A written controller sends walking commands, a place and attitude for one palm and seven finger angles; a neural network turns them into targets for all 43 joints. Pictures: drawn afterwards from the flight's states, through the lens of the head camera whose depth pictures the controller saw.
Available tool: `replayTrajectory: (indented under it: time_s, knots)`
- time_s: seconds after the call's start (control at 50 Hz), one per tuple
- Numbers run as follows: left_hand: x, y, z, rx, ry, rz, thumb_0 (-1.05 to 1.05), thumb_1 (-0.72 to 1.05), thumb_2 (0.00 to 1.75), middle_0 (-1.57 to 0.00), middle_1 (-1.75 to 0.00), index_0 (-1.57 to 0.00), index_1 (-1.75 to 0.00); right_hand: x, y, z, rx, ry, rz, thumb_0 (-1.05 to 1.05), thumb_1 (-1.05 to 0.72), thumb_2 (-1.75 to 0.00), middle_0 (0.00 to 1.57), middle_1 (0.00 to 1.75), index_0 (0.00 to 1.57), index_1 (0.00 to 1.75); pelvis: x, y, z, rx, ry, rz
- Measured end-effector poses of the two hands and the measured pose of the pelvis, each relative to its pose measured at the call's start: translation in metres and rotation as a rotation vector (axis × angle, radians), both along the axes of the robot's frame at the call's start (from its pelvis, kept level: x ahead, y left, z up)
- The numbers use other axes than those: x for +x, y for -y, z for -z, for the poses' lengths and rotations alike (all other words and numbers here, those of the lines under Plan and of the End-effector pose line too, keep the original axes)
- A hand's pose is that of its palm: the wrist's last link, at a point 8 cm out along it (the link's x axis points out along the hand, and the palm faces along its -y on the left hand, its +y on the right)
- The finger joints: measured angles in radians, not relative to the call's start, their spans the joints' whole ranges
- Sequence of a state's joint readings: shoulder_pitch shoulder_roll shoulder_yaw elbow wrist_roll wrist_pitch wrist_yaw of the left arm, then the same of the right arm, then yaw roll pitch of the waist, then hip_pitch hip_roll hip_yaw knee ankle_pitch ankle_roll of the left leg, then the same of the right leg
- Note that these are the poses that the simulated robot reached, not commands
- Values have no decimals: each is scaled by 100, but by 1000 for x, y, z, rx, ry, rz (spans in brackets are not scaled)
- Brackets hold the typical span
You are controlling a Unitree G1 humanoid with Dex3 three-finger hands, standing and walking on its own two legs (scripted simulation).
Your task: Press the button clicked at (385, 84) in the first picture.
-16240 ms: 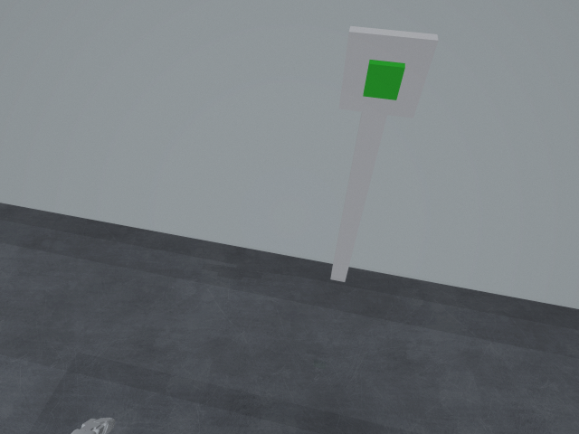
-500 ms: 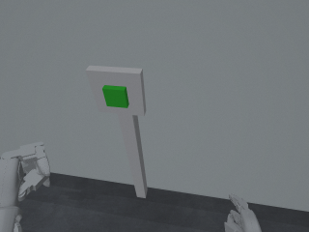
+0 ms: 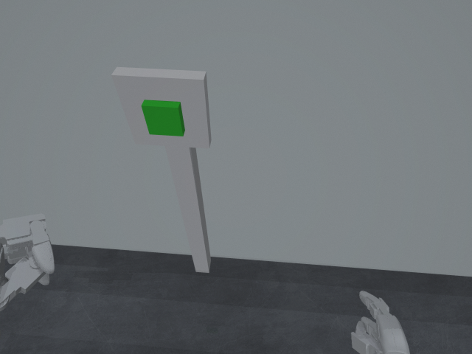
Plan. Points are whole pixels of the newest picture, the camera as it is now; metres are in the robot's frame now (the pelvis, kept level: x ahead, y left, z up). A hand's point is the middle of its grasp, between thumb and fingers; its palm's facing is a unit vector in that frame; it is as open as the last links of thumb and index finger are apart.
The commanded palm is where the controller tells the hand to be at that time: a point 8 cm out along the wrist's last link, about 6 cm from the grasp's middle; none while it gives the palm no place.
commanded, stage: step back with the hand held close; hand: left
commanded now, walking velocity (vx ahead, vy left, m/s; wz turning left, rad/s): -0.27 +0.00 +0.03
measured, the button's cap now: (164, 117) +0.53 +0.18 +0.11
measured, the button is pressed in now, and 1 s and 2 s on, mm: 0 0 0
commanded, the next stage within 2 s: stop stepping back and stand still in 0.86 s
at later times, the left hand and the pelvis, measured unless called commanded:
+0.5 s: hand out of the picture +0.11 +0.26 +0.16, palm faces +0.42 -0.81 -0.41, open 3.1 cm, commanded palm +0.04 +0.31 +0.18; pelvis -0.07 +0.02 -0.02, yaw +3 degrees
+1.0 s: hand out of the picture +0.03 +0.24 +0.18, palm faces +0.26 -0.87 -0.41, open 3.1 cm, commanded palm -0.04 +0.29 +0.18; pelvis -0.19 +0.02 -0.02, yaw -3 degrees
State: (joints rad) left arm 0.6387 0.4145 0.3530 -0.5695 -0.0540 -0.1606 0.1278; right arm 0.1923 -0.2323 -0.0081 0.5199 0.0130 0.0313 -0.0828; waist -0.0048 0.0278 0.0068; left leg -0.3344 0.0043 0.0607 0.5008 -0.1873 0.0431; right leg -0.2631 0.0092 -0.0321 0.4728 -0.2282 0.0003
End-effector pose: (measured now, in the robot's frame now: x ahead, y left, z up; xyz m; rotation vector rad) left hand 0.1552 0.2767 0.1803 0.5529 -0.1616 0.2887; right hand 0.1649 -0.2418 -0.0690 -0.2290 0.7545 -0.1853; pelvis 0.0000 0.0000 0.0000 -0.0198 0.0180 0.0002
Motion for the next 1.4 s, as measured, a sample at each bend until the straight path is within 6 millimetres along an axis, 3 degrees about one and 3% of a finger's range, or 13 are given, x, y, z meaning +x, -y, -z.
replayTrajectory:
  time_s: [0.34,0.52,0.64,0.74,0.8,0.92,0.98,1.06,1.14,1.2,1.3,1.4]
  knots:
    - [-72,-15,0,22,121,-68,2,88,90,-131,-150,-131,-150,-51,-22,11,-14,19,-89,2,-90,-90,20,30,20,30,-52,-6,11,-19,16,-51]
    - [-85,-28,4,-2,193,-17,2,88,90,-131,-150,-131,-150,-80,-26,12,-67,-6,-60,2,-90,-90,20,30,20,30,-77,-23,18,-45,29,-47]
    - [-101,-42,-9,25,212,-10,2,88,90,-131,-150,-131,-150,-98,-42,0,-34,15,-65,2,-90,-90,20,30,20,30,-95,-25,8,-81,-5,-38]
    - [-120,-31,-12,-32,212,24,2,89,90,-131,-150,-131,-150,-110,-54,-5,-2,40,-106,2,-90,-90,20,30,20,30,-113,-21,2,-77,-55,-16]
    - [-132,-18,-8,-2,218,80,2,89,90,-131,-150,-130,-150,-120,-53,2,13,64,-121,1,-90,-90,21,30,20,30,-133,-17,13,-25,-64,44]
    - [-141,-10,-9,-19,254,175,2,88,90,-131,-150,-131,-150,-164,-40,12,-13,50,-24,1,-90,-90,21,30,20,30,-156,-24,20,-51,19,64]
    - [-150,-11,-8,-23,253,187,2,88,90,-131,-150,-131,-150,-191,-32,9,-24,62,4,2,-90,-90,21,30,20,30,-180,-22,20,-42,33,61]
    - [-188,-11,-6,16,184,168,2,88,90,-131,-150,-130,-150,-231,-21,5,-20,75,25,2,-90,-90,20,30,20,30,-213,-18,19,-48,42,22]
    - [-239,-18,-11,18,163,99,2,88,90,-131,-150,-131,-150,-273,-11,2,-52,-15,54,2,-90,-90,20,30,20,30,-226,-20,9,-2,25,57]
    - [-255,-32,-8,-27,207,12,2,88,90,-131,-150,-131,-150,-297,-9,1,-97,-44,61,2,-90,-90,20,30,20,30,-235,-27,5,3,15,71]
    - [-254,-47,9,-116,236,-46,2,88,90,-132,-150,-131,-150,-317,-18,6,-108,-20,55,2,-90,-90,20,30,20,30,-265,-39,10,8,36,26]
    - [-268,-25,-4,-43,156,49,2,89,90,-131,-150,-131,-150,-330,-43,1,12,52,45,2,-90,-90,20,30,20,30,-281,-32,1,14,36,23]
